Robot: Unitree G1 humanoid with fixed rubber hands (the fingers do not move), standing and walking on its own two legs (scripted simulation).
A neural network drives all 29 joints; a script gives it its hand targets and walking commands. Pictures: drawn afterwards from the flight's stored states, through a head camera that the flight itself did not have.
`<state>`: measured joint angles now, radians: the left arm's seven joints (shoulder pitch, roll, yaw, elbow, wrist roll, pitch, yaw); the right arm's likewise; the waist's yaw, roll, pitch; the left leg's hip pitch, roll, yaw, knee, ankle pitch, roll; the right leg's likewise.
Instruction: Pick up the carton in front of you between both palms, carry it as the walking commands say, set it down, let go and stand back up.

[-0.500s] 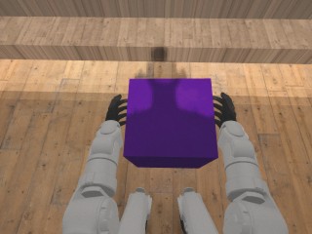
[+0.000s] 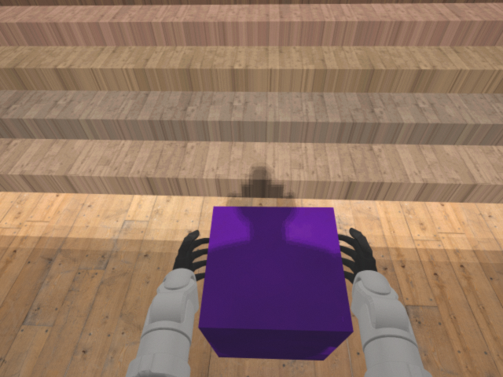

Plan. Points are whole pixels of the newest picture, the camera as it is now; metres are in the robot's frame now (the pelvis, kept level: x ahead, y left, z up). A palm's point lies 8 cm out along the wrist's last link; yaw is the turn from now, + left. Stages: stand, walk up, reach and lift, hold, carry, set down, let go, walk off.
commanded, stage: reach and lift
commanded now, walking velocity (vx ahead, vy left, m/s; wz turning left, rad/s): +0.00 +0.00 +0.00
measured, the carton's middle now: (271, 288) +0.31 +0.00 -0.08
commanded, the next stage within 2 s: hold in 1.22 s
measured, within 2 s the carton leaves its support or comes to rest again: neither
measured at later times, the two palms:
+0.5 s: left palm (175, 270) +0.28 +0.15 +0.05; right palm (377, 271) +0.28 -0.15 +0.05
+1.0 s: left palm (175, 262) +0.29 +0.15 +0.06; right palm (378, 259) +0.29 -0.16 +0.06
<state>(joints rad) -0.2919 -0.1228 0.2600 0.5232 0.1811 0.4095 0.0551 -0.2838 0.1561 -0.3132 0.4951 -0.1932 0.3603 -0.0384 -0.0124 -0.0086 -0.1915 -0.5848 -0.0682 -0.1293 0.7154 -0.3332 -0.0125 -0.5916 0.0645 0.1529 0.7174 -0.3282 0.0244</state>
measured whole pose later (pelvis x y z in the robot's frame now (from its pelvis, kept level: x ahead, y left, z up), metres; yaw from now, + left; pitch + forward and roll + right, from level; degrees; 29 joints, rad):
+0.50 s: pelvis -0.02 +0.00 +0.02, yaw +0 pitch -3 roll +0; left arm -0.34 -0.16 0.30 0.44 0.27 0.62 0.02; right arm -0.33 0.16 -0.32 0.41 -0.30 0.58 0.01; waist -0.02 0.00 -0.02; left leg -0.21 -0.05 -0.13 0.50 -0.23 -0.01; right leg -0.21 0.05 0.15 0.49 -0.22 0.02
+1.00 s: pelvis +0.00 +0.00 +0.03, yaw +0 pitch -4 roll +0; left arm -0.29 -0.16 0.25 0.34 0.27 0.67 0.01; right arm -0.30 0.16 -0.28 0.33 -0.29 0.63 0.01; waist -0.01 0.00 0.00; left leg -0.12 -0.04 -0.13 0.40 -0.21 -0.01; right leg -0.13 0.04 0.14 0.41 -0.21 0.01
